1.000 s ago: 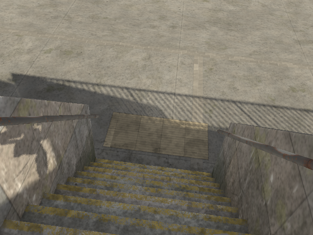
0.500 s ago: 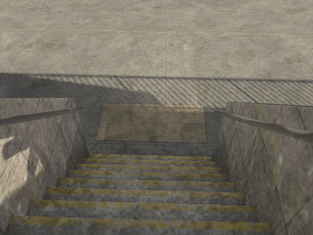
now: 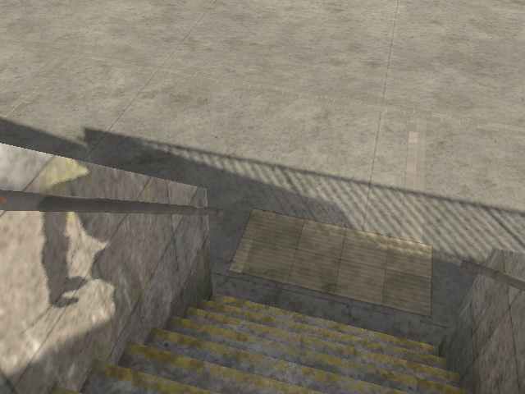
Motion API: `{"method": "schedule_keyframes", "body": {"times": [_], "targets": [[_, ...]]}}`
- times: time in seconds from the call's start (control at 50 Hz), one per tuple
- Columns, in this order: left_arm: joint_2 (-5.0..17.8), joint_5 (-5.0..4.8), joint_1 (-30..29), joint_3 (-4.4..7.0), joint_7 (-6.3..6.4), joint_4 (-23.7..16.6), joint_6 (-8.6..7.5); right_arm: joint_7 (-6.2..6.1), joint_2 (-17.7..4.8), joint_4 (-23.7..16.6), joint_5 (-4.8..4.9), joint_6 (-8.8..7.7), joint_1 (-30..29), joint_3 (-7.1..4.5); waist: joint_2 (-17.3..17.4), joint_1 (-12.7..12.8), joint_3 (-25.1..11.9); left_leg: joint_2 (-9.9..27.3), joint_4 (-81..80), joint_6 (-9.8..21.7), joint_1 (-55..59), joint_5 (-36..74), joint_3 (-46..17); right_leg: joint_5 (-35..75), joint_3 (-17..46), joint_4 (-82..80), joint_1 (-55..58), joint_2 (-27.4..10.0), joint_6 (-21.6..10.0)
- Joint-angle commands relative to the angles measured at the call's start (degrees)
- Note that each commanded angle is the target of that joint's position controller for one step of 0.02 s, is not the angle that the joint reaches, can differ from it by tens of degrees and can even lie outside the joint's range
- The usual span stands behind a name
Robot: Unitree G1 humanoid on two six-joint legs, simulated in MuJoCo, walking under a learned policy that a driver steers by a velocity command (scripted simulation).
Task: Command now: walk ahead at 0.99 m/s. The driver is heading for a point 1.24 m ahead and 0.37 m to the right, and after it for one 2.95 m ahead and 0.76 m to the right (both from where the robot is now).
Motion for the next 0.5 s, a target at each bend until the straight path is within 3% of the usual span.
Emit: {"method": "schedule_keyframes", "body": {"times": [0.02, 0.04, 0.06, 0.08, 0.1, 0.12, 0.14, 0.16, 0.18, 0.22, 0.24, 0.26, 0.28, 0.3, 0.32, 0.34, 0.36, 0.38, 0.4, 0.42, 0.44, 0.46, 0.48, 0.5], "targets": [[0.2, 0.02, -2.7, -0.60, 0.41, -7.5, -1.06, -0.16, -9.2, 5.4, 0.35, -0.13, 19.1, -1.31, 11.1, -3.1, -0.3, 17.8, 2.0, 14.7, 19.4, 6.9, -21.2, 13.4, 5.7, -8.2, -41.1, -3.8, 1.9], [0.1, 1.92, -10.8, -0.67, 0.62, -8.2, -0.54, -0.91, -6.0, 4.2, 0.75, -0.80, 12.0, -0.12, 9.0, -3.1, 4.9, 16.3, 1.6, 12.6, 6.6, 1.6, -23.4, 27.9, 10.7, -16.2, -40.0, -5.1, 4.5], [0.1, 1.44, -13.2, -1.03, 0.06, -10.8, 0.29, -1.81, 0.0, 1.5, -0.39, -1.34, 6.2, 2.96, 4.5, 0.4, 7.3, 14.9, 1.2, 12.1, -12.3, -2.0, -20.3, 42.4, 8.5, -32.4, -29.4, -3.6, 9.3], [-0.9, 0.71, -12.2, -1.07, -0.37, -10.2, 0.89, -2.01, -0.4, 1.0, -0.58, -1.49, 3.8, 3.52, 4.6, 1.2, 7.4, 14.0, 2.5, 12.3, -19.1, 0.3, -19.7, 46.2, 6.2, -35.5, -21.7, -3.3, 10.5], [-0.7, 0.72, -5.8, -0.25, -0.35, -6.0, 1.47, -1.98, -5.1, 1.4, -1.22, -2.02, 6.4, 2.60, 5.3, 2.2, 1.8, 14.5, 4.1, 12.8, -19.0, 8.3, -20.7, 51.7, 5.1, -29.2, -15.1, -2.4, 10.1], [2.0, 0.31, -6.4, 0.96, -0.60, -6.5, 1.09, -2.41, -4.2, 2.3, -0.38, -3.03, 6.9, 2.35, 4.9, 2.9, 1.8, 10.6, 9.3, 10.7, -15.9, -0.7, -19.7, 62.0, 8.3, -37.0, -18.6, -2.4, 9.9], [2.3, 0.27, -10.3, 1.16, -0.57, -8.1, 0.62, -2.44, -4.7, 2.1, 0.68, -3.70, 6.8, 2.36, 6.5, 1.8, 2.9, 9.8, 10.8, 9.8, -14.0, -1.3, -20.2, 65.0, 9.5, -40.3, -21.3, -1.6, 8.6], [2.3, -0.62, -12.9, 0.64, -0.87, -10.0, 0.45, -2.38, -3.1, 2.1, 1.06, -3.96, 3.9, 2.51, 3.6, 3.7, 3.9, 9.2, 12.8, 8.6, -19.2, -7.3, -15.9, 76.4, 7.6, -50.1, -15.8, -2.0, 8.8], [1.3, -0.68, -13.7, 0.37, -1.58, -9.7, 0.50, -2.24, -4.0, 0.9, 1.45, -3.42, 2.9, 2.48, 3.0, 3.0, 3.5, 8.5, 13.2, 8.1, -20.3, -9.9, -14.2, 79.2, 6.0, -52.7, -10.1, -1.7, 8.1], [1.5, -0.97, -14.5, 0.39, -2.36, -8.9, 0.28, -2.10, -5.4, -0.2, 1.34, -3.43, 2.7, 1.69, 5.0, 1.7, 3.6, 6.4, 14.5, 7.2, -25.6, -11.3, -6.0, 85.5, -1.3, -60.7, 5.3, -1.4, 7.6], [1.4, -0.80, -17.5, 0.08, -2.78, -8.8, 0.29, -2.49, -5.1, 0.2, 0.97, -3.05, 5.6, 1.59, 4.4, -0.5, 5.5, 7.0, 15.9, 7.5, -24.7, -13.3, -5.6, 84.3, -2.7, -63.9, 6.9, -2.1, 7.1], [1.5, -1.04, -18.7, 0.20, -3.03, -8.5, 0.77, -2.89, -5.3, 1.0, -0.02, -2.28, 8.2, 1.26, 5.7, -2.1, 7.8, 7.6, 18.6, 8.3, -19.3, -11.2, -5.6, 79.7, -4.1, -66.6, 4.5, -3.2, 6.3], [2.3, -0.65, -17.0, 0.74, -3.08, -7.6, 1.88, -3.65, -7.2, 1.6, -1.45, -1.45, 9.1, 0.43, 8.0, -2.0, 8.6, 9.7, 20.4, 9.4, -10.2, -4.9, -6.6, 72.2, -4.2, -65.4, -1.5, -4.5, 5.0], [3.0, -0.22, -13.2, 1.03, -2.36, -8.3, 2.23, -4.23, -9.6, 2.0, -2.43, -1.27, 7.9, -0.72, 14.4, -0.7, 7.0, 13.3, 27.2, 10.7, -2.5, 5.4, -10.1, 66.3, -2.1, -67.2, -5.6, -8.6, 2.4], [5.9, -0.28, -10.6, 2.11, -1.83, -7.3, 2.14, -4.36, -8.1, 2.0, -3.38, -1.27, 6.4, -1.12, 12.1, -0.2, 6.0, 13.9, 33.6, 10.6, -0.1, 13.1, -9.2, 62.5, -3.8, -67.8, -3.5, -10.3, 1.2], [6.9, -1.93, -7.5, 2.91, -2.27, -6.2, 1.71, -4.68, -5.2, 2.2, -5.45, -0.41, 7.9, -0.52, 3.9, 0.4, 6.6, 11.8, 43.4, 10.3, -1.1, 19.0, -2.4, 50.5, -7.3, -80.2, 4.1, -9.2, -0.3], [7.0, -2.75, 3.6, 3.72, -2.65, -1.7, 2.09, -5.32, -4.5, 3.3, -4.85, 0.53, 8.2, -0.85, 0.4, 4.3, 2.2, 10.1, 60.4, 10.0, -6.4, 36.6, 4.3, 47.6, -11.6, -79.1, 22.1, -4.6, -1.0], [4.7, -3.62, 8.1, 3.48, -3.57, -0.8, 2.53, -5.95, -4.2, 2.4, -3.80, 1.61, 4.0, -2.09, -7.0, 10.6, 3.0, 3.6, 87.4, 8.7, -15.1, 22.4, 6.4, 42.6, 2.2, -95.1, 28.6, -9.6, -5.6], [3.5, -3.64, 8.7, 1.55, -5.11, 0.5, 1.60, -5.86, 1.3, -0.5, -4.84, 2.06, -2.1, 0.09, -19.5, 10.1, 11.5, -4.8, 102.9, 8.6, -35.5, -23.8, 11.4, 73.8, -2.3, -82.9, 28.9, -7.6, -2.4], [6.0, -3.69, 8.3, 0.53, -4.66, 0.8, 0.63, -5.20, 4.1, -7.3, -5.03, 1.13, -0.4, 1.77, -20.3, 1.5, 8.9, -4.5, 93.5, 7.4, -52.8, -25.0, 6.6, 105.1, 8.0, -66.6, 36.5, -9.9, -3.6], [6.7, -3.44, 13.5, 1.12, -3.67, 3.2, 0.61, -4.10, 1.4, -7.4, -4.74, 0.06, 0.3, 1.60, -11.1, 2.9, 2.9, -1.0, 79.8, 5.8, -56.3, -25.7, -0.4, 88.3, 17.1, -66.5, 38.6, -13.4, -6.4], [8.3, -2.81, 13.6, 1.57, -2.59, 3.6, 0.73, -3.48, 2.5, -8.2, -4.03, -0.43, -1.4, 2.02, -11.0, 2.6, 0.2, -0.1, 77.5, 3.6, -59.3, -27.6, -3.3, 73.0, 24.4, -68.2, 36.2, -16.6, -10.7], [9.7, -2.06, 10.1, 1.41, -1.89, 2.3, -0.36, -3.29, 1.8, -8.5, -4.45, -1.28, -2.6, 1.88, -7.7, 0.3, -1.7, 1.1, 62.5, 1.2, -60.1, -8.7, -6.0, 53.4, 29.0, -71.5, 33.4, -18.4, -11.3], [10.3, -1.96, 6.3, 1.35, -2.24, 0.4, -1.32, -3.32, 0.4, -7.9, -4.35, -0.92, -5.7, 1.56, -10.7, -0.2, -0.1, 0.5, 59.9, -0.4, -57.7, -1.7, -5.2, 50.0, 37.2, -75.4, 26.2, -19.2, -12.4]]}}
